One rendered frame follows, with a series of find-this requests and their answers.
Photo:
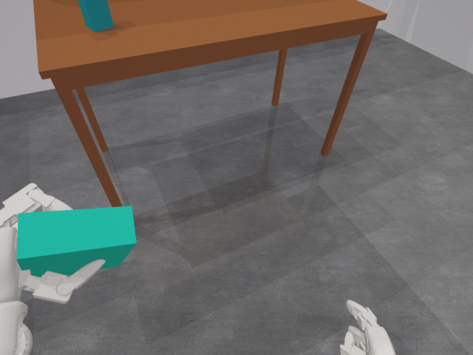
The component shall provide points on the sponge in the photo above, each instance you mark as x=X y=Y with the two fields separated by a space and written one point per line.
x=65 y=241

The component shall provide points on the left robot forearm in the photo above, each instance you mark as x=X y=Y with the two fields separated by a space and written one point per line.
x=15 y=336

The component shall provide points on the robot left hand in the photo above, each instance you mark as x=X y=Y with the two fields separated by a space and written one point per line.
x=51 y=286

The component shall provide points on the table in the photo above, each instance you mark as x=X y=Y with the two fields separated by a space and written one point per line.
x=152 y=36

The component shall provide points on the robot right hand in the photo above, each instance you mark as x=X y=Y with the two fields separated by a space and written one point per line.
x=374 y=340

